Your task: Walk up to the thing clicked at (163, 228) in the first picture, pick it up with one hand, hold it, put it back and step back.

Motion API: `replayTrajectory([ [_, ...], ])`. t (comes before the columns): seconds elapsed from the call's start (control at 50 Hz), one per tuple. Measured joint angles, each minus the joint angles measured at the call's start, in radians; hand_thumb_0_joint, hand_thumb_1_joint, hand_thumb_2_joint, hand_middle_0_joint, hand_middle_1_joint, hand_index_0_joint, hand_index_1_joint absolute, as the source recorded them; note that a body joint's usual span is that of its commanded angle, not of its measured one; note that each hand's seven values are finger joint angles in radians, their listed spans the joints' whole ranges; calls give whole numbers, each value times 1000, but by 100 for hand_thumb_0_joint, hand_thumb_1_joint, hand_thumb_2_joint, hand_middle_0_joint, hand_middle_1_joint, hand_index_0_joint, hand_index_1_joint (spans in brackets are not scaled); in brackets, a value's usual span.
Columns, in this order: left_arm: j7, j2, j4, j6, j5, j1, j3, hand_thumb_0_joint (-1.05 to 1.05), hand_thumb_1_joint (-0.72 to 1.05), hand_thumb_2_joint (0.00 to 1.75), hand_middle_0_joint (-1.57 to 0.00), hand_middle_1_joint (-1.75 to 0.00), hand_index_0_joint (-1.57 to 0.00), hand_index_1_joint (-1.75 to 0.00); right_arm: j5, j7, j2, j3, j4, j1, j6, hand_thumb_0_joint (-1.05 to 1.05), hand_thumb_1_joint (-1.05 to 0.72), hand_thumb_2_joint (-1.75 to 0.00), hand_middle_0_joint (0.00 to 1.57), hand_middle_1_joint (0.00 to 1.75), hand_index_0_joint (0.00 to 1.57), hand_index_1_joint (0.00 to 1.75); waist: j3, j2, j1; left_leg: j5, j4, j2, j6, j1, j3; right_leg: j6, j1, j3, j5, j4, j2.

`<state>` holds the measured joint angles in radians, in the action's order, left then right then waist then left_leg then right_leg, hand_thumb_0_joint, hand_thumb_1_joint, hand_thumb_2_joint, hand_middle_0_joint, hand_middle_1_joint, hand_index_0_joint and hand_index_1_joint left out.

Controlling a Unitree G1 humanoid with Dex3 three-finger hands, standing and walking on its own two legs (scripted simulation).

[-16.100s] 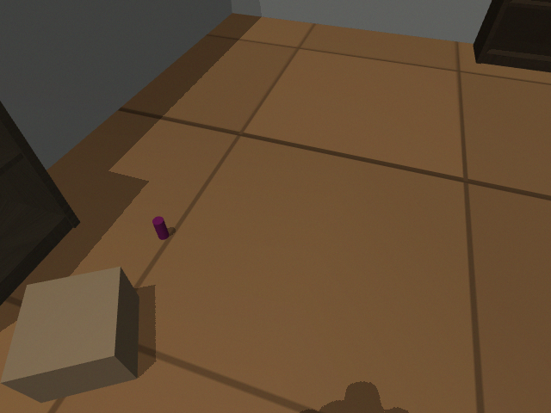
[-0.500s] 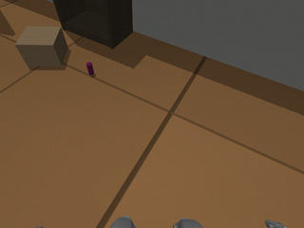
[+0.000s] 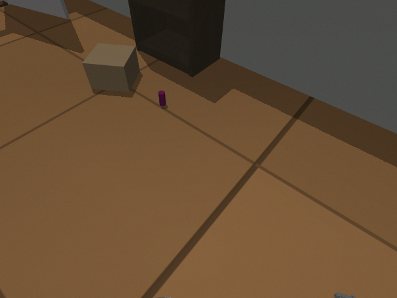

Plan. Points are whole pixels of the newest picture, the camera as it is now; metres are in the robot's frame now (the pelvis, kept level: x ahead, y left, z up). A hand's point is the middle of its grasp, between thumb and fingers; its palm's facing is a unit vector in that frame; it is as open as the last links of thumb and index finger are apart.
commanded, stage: walk up
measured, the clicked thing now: (162, 98) +1.52 +0.27 -0.69
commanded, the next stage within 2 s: stand in 0.74 s
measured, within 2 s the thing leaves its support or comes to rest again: neither
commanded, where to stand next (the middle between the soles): +0.09 -0.02 m, yaw +1 degrees
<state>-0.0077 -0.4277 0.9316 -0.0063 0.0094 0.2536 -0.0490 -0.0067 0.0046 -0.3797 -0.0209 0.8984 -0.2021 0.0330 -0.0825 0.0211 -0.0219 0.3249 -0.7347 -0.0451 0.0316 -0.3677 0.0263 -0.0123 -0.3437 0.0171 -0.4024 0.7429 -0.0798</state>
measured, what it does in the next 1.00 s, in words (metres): stands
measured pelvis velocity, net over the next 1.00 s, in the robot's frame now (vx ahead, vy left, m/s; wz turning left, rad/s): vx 0.02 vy -0.03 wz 0.04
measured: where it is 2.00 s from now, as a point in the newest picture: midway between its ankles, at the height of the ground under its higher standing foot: outside the picture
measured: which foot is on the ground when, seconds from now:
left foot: down 0.00-1.00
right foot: down 0.00-1.00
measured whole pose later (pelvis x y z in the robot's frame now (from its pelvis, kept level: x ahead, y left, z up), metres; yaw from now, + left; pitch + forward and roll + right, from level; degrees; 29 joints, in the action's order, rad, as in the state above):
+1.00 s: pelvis +0.02 -0.03 +0.03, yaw +2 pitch -2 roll +0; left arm -0.01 -0.35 1.17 0.00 0.01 0.09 -0.01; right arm 0.00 -0.01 -0.33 -0.01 1.15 -0.05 0.00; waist -0.06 0.00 -0.02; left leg 0.15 -0.34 -0.01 -0.02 -0.15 0.09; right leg 0.02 -0.11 0.09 -0.18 0.33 -0.05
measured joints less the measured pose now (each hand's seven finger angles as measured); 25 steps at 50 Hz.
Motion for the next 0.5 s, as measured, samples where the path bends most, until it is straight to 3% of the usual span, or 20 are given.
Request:
replayTrajectory([
  [0.02, 0, 6, 9, 4, 3, -6, 1, 1, 90, 90, -20, -30, -20, -30, 3, 0, 1, 2, 8, 8, -5, 1, -90, -90, 21, 30, 21, 30, -1, -11, 1, 4, -7, 7, -5, 0, 10, 17, 13, 8, 58, -24, 8],
  [0.08, -5, 21, 28, 6, 12, -16, 16, 1, 90, 90, -20, -30, -20, -30, 9, -4, 14, 6, 42, 26, -19, 1, -90, -90, 21, 30, 21, 30, 12, -18, -1, -4, 24, 9, -13, 16, 26, 40, 33, 22, 72, -56, 10],
  [0.26, -11, 62, 92, 20, -1, -88, 46, 1, 90, 90, -20, -30, -21, -30, 9, -14, 19, 23, 141, 60, -8, 1, -91, -90, 21, 30, 21, 30, 28, -19, 2, -67, 159, 7, -26, 81, 57, 48, 109, 56, 118, -189, 8],
  [0.5, -3, 61, 156, 17, -8, -197, 38, 1, 90, 90, -20, -30, -21, -30, 11, -3, 16, 20, 217, 122, -11, 1, -91, -90, 21, 30, 21, 30, 22, -11, 12, -113, 265, 12, -34, 144, 83, 43, 185, 85, 162, -306, 14],
])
